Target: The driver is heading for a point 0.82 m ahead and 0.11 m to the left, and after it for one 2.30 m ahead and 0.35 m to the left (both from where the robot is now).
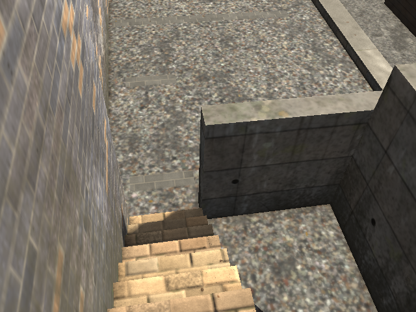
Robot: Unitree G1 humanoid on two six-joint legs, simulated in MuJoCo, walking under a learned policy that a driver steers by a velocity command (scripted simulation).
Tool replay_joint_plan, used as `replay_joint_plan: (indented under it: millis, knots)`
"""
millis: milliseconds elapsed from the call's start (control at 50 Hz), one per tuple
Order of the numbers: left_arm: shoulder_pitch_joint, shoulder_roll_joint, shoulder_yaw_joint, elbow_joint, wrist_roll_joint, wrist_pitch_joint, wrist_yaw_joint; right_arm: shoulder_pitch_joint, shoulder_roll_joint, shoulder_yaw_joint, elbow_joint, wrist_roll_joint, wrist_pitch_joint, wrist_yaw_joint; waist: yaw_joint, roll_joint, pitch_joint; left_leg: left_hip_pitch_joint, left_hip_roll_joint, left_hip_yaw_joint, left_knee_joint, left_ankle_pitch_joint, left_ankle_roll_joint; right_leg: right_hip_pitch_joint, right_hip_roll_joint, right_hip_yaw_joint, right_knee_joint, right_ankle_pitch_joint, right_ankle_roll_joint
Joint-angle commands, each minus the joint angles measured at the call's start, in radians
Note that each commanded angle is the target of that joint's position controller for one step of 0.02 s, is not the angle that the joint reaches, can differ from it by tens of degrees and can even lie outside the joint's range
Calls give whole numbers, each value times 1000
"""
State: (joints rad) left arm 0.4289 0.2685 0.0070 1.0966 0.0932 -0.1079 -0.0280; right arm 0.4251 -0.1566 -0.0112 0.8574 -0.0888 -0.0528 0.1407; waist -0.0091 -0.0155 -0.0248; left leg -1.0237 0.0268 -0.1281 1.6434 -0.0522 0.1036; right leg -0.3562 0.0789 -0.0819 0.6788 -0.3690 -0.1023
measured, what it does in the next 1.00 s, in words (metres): goes down: left foot 0.21 m lower, then right foot 0.22 m lower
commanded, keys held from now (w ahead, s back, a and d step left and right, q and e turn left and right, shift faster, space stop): w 1.00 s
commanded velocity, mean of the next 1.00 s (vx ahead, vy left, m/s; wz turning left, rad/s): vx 0.50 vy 0.00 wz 0.00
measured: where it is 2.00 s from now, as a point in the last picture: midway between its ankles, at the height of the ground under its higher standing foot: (168, 298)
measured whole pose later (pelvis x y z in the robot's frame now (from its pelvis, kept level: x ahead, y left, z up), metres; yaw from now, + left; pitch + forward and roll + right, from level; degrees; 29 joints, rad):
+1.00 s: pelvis +0.41 +0.01 -0.44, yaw +1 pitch -2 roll +4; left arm 0.45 0.20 -0.02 1.02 0.01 -0.05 -0.02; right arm 0.27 -0.24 -0.07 0.96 0.01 0.01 -0.04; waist 0.00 -0.01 -0.01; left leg -0.96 -0.07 -0.12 1.70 -0.21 -0.02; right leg -0.40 -0.05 0.00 0.84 -0.41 -0.03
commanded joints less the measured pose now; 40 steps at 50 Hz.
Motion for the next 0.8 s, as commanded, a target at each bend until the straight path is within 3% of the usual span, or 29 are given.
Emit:
replay_joint_plan:
  millis: [20, 60, 100, 140, 200, 220, 240, 260, 280, 300, 320, 340, 360, 380, 400, 420, 440, 460, 500, 540, 560, 600, 640, 660, 700, 720, 740, 760, 800]
  knots:
    - [88, 0, -50, 24, -3, -76, 40, 78, 13, 28, 9, -24, 11, 65, -48, 37, 77, 79, 107, -20, -267, 506, -22, -302, -261, 247, -151, 225, -173]
    - [92, 33, -64, 11, -32, -105, 58, -46, -60, 5, -8, -52, -3, 43, -6, 85, 22, 222, 88, 0, -582, 697, -47, -289, -213, 187, -37, 193, -150]
    - [79, 70, -77, 4, -10, -91, 40, -71, -60, 16, 5, -68, -11, 25, -24, 0, 34, 416, 59, 19, -591, 685, -69, -386, -204, 202, 14, 28, -169]
    - [96, 62, -86, -14, -33, -74, 40, -118, -95, 23, -4, -90, -11, 10, 8, -5, 67, 389, 44, 28, -733, 558, -88, -282, -198, 225, 161, -41, -157]
    - [123, 93, -72, -51, -50, -41, 42, -148, -99, 46, -22, -77, -15, 0, 52, 16, 77, 417, 23, 79, -1006, 293, -133, -107, -199, 316, 361, 35, -157]
    - [189, 50, -14, -28, -91, 15, 42, -304, -87, 9, 11, 161, -28, -127, 191, 172, 68, 388, -5, 187, -1320, 544, -119, 188, -154, 229, 332, 254, -100]
    - [136, 140, -65, -94, -17, 5, 27, -257, -85, 69, -89, -66, -19, -31, 84, -103, 89, 723, 6, 72, -1185, 120, -118, -176, -205, 435, 438, 101, -130]
    - [68, 87, 10, -43, -44, 49, 45, 38, -147, -21, 86, 167, -24, -152, 1, 46, 39, 734, 72, 125, -1345, 518, -54, 62, -163, 246, 619, 327, -78]
    - [106, 115, -54, -108, -40, 61, -19, 153, -181, 22, 38, -49, -42, -58, -74, 115, 73, 1095, 47, 116, -1622, 242, -65, -274, -113, 366, 891, -67, -79]
    - [146, 0, 11, -33, -68, 90, 29, 285, -271, -58, 183, 135, -12, -152, -19, 139, -58, 1293, 202, 101, -1150, 880, -44, -355, -29, 138, 1120, -289, -37]
    - [362, 19, -42, -73, -37, 47, -85, 418, -379, -66, 111, -48, -26, -45, -61, 346, -261, 1764, 271, -22, -881, 1040, 172, -841, 28, 194, 1620, -510, 31]
    - [171, 69, -3, -154, -94, 29, -115, 471, -360, -86, 163, -66, -31, -20, -112, 189, -203, 1677, 337, -137, -936, 1041, 240, -1037, -9, 73, 1649, -470, 68]
    - [-5, 15, -35, -294, -101, 16, -92, 322, -359, -93, 93, -27, -25, -6, -107, 161, -206, 1578, 454, -349, -1065, 511, 336, -1151, -100, 81, 1524, -493, 110]
    - [-154, -50, -66, -325, -86, 11, -52, 190, -224, -59, 88, -4, -32, -27, -81, -28, -4, 1334, 454, -394, -1168, -157, 264, -1263, -215, 203, 1268, -270, 93]
    - [-168, -32, -76, -318, -81, 5, -27, 123, -110, -20, 72, 2, -32, -29, 6, -63, 91, 946, 393, -306, -1190, -161, 233, -1046, -243, 194, 1205, -192, 86]
    - [-10, -84, -87, -241, -56, 30, -17, 30, 56, 24, 64, -26, -52, -56, 70, -97, 163, 656, 283, -137, -1178, -133, 165, -915, -321, 247, 820, 275, 78]
    - [101, -52, -70, -179, -26, 47, -33, 11, 55, 19, 42, 0, -76, -71, 97, -1, 218, 331, 163, -18, -1154, -116, 162, -672, -285, 160, 713, 481, 85]
    - [134, 2, -40, -158, 0, 52, -48, -58, -17, 14, 1, 7, -106, -76, 108, 60, 163, 15, 61, 124, -1135, -260, 148, -286, -216, 71, 608, 633, 88]
    - [36, 9, -30, -183, 2, 21, -93, -7, -177, -17, 15, -21, -132, -82, 83, 77, 87, -53, 81, 89, -1071, -271, 138, -146, -146, -8, 793, 590, 110]
    - [-147, 48, -27, -244, 5, 15, -55, 143, -72, 13, 60, -7, -131, -105, -31, 80, 67, 494, 154, -98, -912, -219, 140, -633, -242, 178, 408, 680, 79]
    - [-197, 22, -39, -251, 6, 13, -47, 281, -98, 6, 111, -6, -113, -112, -74, 99, 118, 726, 222, -226, -834, -155, 193, -888, -247, 185, 397, 640, 88]
    - [-225, 29, -48, -211, -7, 13, -37, 229, -38, 26, 48, 5, -80, -108, -71, -29, 54, 552, 151, -150, -756, -325, 159, -574, -254, 168, 42, 985, 75]
    - [-187, 46, -37, -191, -3, 27, -30, 155, -84, 20, 6, 14, -59, -73, -31, 32, 97, 188, 76, -79, -810, -555, 150, -139, -152, 25, 155, 799, 106]
    - [-342, -21, -17, -280, -124, 75, -4, 107, -142, -30, 40, 204, -15, -165, -68, 27, 66, 411, 131, -106, -755, -426, 109, -66, -171, 129, -22, 722, 118]
    - [-363, -4, -4, -317, -166, 103, 4, 147, -159, -34, 67, 154, 29, -219, -119, 90, 201, 510, 142, -121, -670, -268, 126, -129, -185, 130, -249, 537, 112]
    - [-295, 30, -28, -244, -11, 71, -32, 188, -102, 6, 71, 6, 1, -130, -104, 69, 276, 592, 189, -306, -660, -519, 137, -293, -230, 161, -445, 481, 76]
    - [-146, 66, 34, -238, -141, 77, 2, 128, -203, -69, 107, 114, 23, -199, -51, 75, 196, 540, 146, -132, -473, -224, 163, 48, -291, 186, -482, 521, 27]
    - [28, 93, 37, -169, -143, 74, 6, 169, -189, -65, 134, 120, 23, -205, 12, 45, 78, 483, 62, -41, -234, -233, 155, 276, -241, 151, -463, 552, 40]
    - [261, 108, 34, -104, -104, 75, 2, 209, -91, -56, 134, 147, -12, -175, 61, -232, -147, -79, -113, 160, 504, -988, 56, 822, -329, 218, 101, 1245, 52]
Keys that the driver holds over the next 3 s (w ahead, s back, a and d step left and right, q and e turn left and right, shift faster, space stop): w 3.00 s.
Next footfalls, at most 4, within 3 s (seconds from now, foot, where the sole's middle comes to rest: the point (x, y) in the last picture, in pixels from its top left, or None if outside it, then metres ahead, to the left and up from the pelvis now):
0.28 left None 0.24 0.15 -0.97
0.78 right None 0.48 -0.09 -1.18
1.38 left None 0.66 0.22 -1.40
1.86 right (189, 291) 0.93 0.07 -1.61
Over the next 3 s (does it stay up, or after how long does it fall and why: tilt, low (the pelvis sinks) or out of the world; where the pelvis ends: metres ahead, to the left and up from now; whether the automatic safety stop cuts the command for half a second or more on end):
stays up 1.33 0.18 -1.30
